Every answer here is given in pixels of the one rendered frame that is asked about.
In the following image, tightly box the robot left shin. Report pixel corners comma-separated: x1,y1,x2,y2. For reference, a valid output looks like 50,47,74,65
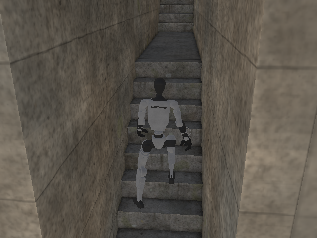
136,168,146,202

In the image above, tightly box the left robot hand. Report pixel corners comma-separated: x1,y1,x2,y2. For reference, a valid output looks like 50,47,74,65
137,129,148,137

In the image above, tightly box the robot shin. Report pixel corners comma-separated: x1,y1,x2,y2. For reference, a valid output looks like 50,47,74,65
136,168,146,202
168,147,175,178

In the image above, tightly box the robot right forearm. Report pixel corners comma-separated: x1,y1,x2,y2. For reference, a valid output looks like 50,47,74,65
179,120,190,141

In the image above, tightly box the right robot hand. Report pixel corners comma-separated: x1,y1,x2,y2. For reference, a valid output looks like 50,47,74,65
180,138,192,151

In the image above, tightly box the robot right shin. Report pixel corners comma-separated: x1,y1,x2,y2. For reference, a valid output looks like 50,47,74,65
168,147,175,178

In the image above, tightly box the right robot upper arm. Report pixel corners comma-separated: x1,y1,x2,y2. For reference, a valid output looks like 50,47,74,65
169,100,183,127

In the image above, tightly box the left robot upper arm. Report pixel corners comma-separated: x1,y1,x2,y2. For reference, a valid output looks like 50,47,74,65
138,99,149,125

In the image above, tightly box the robot left forearm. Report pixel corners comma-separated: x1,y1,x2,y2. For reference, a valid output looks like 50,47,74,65
137,118,143,131

